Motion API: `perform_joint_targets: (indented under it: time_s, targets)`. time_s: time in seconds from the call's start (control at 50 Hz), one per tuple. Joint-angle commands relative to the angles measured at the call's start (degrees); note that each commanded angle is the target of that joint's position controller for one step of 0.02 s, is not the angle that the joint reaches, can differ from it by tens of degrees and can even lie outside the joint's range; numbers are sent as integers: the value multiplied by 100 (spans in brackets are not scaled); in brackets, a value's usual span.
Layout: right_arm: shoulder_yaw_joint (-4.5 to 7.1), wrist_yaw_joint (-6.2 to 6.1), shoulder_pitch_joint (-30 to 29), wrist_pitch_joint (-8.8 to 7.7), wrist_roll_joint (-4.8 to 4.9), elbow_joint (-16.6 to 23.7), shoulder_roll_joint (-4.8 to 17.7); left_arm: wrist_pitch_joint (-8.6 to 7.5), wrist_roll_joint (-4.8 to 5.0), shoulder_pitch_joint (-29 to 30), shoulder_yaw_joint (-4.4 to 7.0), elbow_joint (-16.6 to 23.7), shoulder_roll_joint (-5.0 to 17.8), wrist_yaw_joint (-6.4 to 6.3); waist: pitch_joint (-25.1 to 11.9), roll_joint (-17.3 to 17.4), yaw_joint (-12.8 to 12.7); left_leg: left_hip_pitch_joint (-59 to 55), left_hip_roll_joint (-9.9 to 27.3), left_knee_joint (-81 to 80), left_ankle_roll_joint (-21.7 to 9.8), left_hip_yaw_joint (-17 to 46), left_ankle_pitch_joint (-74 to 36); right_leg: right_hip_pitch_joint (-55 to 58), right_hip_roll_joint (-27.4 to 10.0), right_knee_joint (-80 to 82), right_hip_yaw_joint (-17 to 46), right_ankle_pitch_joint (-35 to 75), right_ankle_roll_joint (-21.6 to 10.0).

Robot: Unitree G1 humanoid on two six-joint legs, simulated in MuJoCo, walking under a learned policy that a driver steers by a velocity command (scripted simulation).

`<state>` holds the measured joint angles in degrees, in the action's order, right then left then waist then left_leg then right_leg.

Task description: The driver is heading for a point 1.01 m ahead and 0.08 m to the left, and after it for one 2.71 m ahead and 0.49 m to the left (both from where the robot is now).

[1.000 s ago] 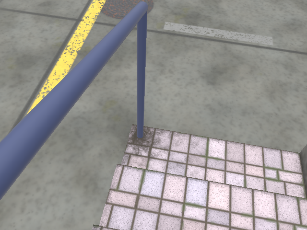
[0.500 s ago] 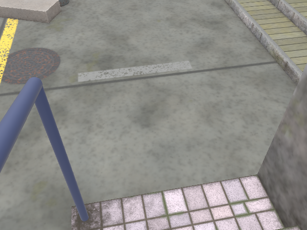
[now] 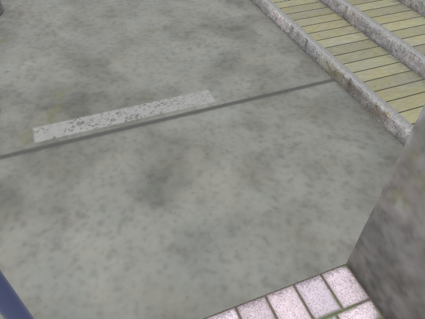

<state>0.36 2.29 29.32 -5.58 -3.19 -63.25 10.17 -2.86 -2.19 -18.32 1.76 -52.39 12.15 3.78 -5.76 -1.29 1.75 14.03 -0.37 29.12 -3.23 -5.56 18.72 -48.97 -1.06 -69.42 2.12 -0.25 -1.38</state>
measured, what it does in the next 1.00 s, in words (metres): goes down: right foot 0.13 m lower, then left foot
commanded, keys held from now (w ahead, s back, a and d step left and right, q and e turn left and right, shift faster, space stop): w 1.00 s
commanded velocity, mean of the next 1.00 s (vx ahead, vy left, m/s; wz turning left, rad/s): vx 0.50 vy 0.00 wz -0.03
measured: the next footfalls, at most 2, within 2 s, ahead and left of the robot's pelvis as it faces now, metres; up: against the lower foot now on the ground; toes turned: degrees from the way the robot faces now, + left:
right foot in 0.38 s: +0.42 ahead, -0.18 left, -0.13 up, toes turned -7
left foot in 0.78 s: +0.58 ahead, +0.03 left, -0.13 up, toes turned +1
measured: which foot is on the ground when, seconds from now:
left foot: down 0.00-0.40, up 0.42-0.76, down 0.78-1.00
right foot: up 0.00-0.36, down 0.38-0.78, up 0.80-1.00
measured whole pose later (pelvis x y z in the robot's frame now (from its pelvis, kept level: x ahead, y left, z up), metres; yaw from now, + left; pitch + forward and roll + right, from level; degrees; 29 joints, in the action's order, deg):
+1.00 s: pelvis +0.58 -0.07 -0.16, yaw -1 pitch +3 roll +2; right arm 0.0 1.3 25.4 -6.7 -4.3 -58.4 9.9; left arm -6.0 -6.2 -6.5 1.5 -49.6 12.3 3.0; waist -4.6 -1.5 4.4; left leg 19.6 -3.0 42.7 -5.2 -3.8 26.5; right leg -44.7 -3.9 -67.1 2.8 -6.6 -3.2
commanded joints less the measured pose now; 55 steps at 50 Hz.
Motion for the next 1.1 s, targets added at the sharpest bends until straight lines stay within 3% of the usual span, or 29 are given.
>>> perform_joint_targets:
  time_s: [0.02, 0.1, 0.18, 0.2, 0.22, 0.28, 0.32, 0.34, 0.38, 0.4, 0.42, 0.44, 0.46, 0.48, 0.52, 0.54, 0.56, 0.58, 0.6, 0.64, 0.66, 0.7, 0.78, 0.8, 0.82, 0.86, 0.92, 1.02, 1.1]
  targets:
    - [-31, -89, -183, -207, -123, 241, 417, -158, -71, 502, -77, 270, 25, 135, 614, 872, -103, 1006, 1353, -1408, -1131, 1202, -1751, 547, -147, 1445, -61, 1570, -97]
    - [3, 28, 165, -175, -243, 51, 493, -171, -135, 748, -128, 468, 116, 153, 799, 561, -128, 896, 1461, -952, -877, 906, -2382, 1175, -48, 1285, -247, 1153, -90]
    - [-105, -356, 1975, -259, -201, -637, 48, -157, -169, 2297, -174, 992, -149, 55, 1084, 758, 714, -2840, 1718, -8, -721, 1675, -2400, -1824, -546, 2816, 144, 1053, -160]
    - [-116, -417, 2364, -248, -79, -621, -107, -152, -255, 2365, -173, 993, -180, 102, 1188, 617, 831, -2944, 1585, 61, -616, 1534, -2521, -1826, -633, 3322, 95, 1582, -177]
    - [124, -431, 1250, -57, 458, -107, 422, -331, 268, 2810, 26, 1165, 125, 119, 1937, 422, 531, -733, 1468, -682, -490, 1287, -1971, 104, -466, 3259, -234, 1941, -226]
    - [272, -321, 839, 158, 323, 257, 494, -262, 345, 3098, -130, 1057, -134, 179, 2072, 378, 814, 43, 1039, -773, -474, 714, -451, 2108, -294, 4451, -490, 2835, -85]
    - [270, -377, 1382, 238, 222, 132, 284, -230, 53, 2903, -91, 762, -23, -51, 1874, 196, 1141, -1222, 854, 527, -540, 630, -1042, 1978, -278, 5349, -486, 2164, -100]
    - [297, -409, 1791, 160, 258, -15, 229, -308, -92, 2544, -14, 553, 95, -153, 1571, -28, 1182, -1204, 715, 1194, -514, 617, -1220, 2566, -69, 5357, -771, 2008, -88]
    - [301, -471, 1542, 191, 216, -103, 381, -278, -88, 301, 195, -100, 503, -278, 364, 103, -93, -151, 506, 3931, -502, 438, -1425, 5421, -264, 5138, -1019, 2724, -194]
    - [376, -495, 1465, 168, 313, -111, 313, -267, -196, -274, 282, -288, 823, -244, -6, -23, -340, 1402, 178, 5776, -461, 434, 2017, 6769, -852, 4496, -77, 2962, -339]
    - [411, -589, 1654, 76, 660, 166, 238, -219, -96, -1408, 349, -464, 1278, -234, -1763, -943, -556, 2681, -1, 7950, -149, 1296, 3674, 9149, -2351, 2039, 828, 6885, -792]
    - [453, -589, 1106, -50, 819, 385, 588, -116, 121, -1653, 394, -470, 1262, -217, -2490, -728, -1082, 3505, 73, 8229, -206, 1571, 3024, 9370, -2673, 2298, 1275, 6111, -1120]
    - [30, 146, 429, -35, -184, 1048, -174, -149, -290, -1898, 231, -868, 1242, -56, -3106, -1132, -902, 4085, 385, 8335, -85, 1270, 2581, 9225, -2563, 3766, 2206, 554, -2039]
    - [189, 177, -399, -34, -32, 962, 163, -154, -279, -1439, 219, -892, 808, -16, -567, 67, -910, 4818, 461, 7970, 56, 717, 1783, 7131, -1884, 4522, 1729, -1498, -1583]
    - [211, -58, -244, 0, -107, 885, 374, -141, -408, -541, 139, -544, 587, 15, 222, 170, -228, 3789, 882, 6865, 195, 848, 914, 4296, -2050, 4838, 1559, -480, -2021]
    - [133, -120, -222, 89, -288, 846, 76, -314, -269, -258, -153, -508, -260, -136, 390, 243, 144, 3150, 1183, 5446, -44, 1191, -305, 3198, -1723, 5099, 1224, -426, -1691]
    - [89, -97, -100, 161, -319, 682, -131, -408, -152, -64, -243, -414, -428, -212, 674, -45, 251, 2789, 1195, 4715, -106, 1188, -945, 2513, -1723, 5495, 1104, -220, -1662]
    - [69, -63, -312, 187, -274, 779, -133, -483, -102, 19, -272, -384, -478, -241, 676, -155, 223, 2837, 1214, 4046, -110, 1125, -1305, 2447, -1627, 5536, 993, 7, -1749]
    - [82, -256, -449, 243, 68, 874, -207, -424, 217, 283, 100, -546, 588, -492, 562, -552, 563, 2076, 924, 3104, 128, 880, -1555, 2430, -1248, 4926, 612, 1050, -1235]
    - [-4, -252, -838, 294, 200, 919, -224, -320, 286, 52, 106, -520, 672, -512, 316, -368, 459, 924, 520, 2440, 250, 428, -1932, 2144, -1064, 4973, 0, 1874, -978]
    - [-98, 32, -617, 159, -284, 992, -57, -427, -442, 136, -140, -343, 17, -127, 601, 136, 338, 623, 655, 2745, 169, 656, -2132, 1482, -1127, 4889, 55, 798, -1290]
    - [76, 146, -324, 55, -451, 1006, 369, -484, -424, 484, -6, -244, 355, 64, 787, -131, 624, 320, 487, 3091, 1, 668, -1881, 1328, -1182, 4548, 112, 140, -1361]
    - [411, -91, -596, -149, -42, 1223, 1013, -481, -182, 118, 188, -317, 1023, -37, 651, 25, 655, -793, -153, 1505, -230, -186, -751, 2351, -861, 2730, -79, 1468, -1167]
    - [533, -108, -43, -245, 78, 1026, 1436, -505, -246, -563, 264, -340, 891, 19, 69, 965, 516, -2140, 135, 1094, -865, 568, -1773, 1728, -170, 934, -512, 1044, -777]
    - [483, -117, 670, -257, 58, 909, 1504, -516, -294, -1098, 61, -397, 209, 135, -654, 1991, 677, -3314, 1498, 152, -2285, 3006, -3022, 292, 630, -1386, -611, -3252, -317]
    - [374, -88, 860, -417, -76, 609, 1059, -536, -65, 765, 95, 472, 281, 86, 976, 689, 930, -2409, 2139, -471, -2132, 4590, -1240, -2077, 429, -1951, 808, -3077, -471]
    - [-32, -60, -1046, -213, -137, 1035, -76, -359, -473, 312, -64, 224, -72, -115, 593, -145, -115, 291, 1712, -249, -1905, 3090, -590, -634, -434, -762, 825, -1058, -285]
    - [-112, -135, -954, -272, -216, 796, 440, -312, -474, 161, -95, 234, 50, -27, 612, 440, -477, 2872, 731, -207, -1128, 1223, -256, 2447, -216, 137, -559, 177, 13]
    - [-162, -377, 939, -295, -95, 62, 323, -292, -290, 2605, -302, 996, -1, 5, 995, 305, 1021, -1112, 1238, 1207, -1186, 2253, 542, -873, -734, 3648, 231, 1531, 141]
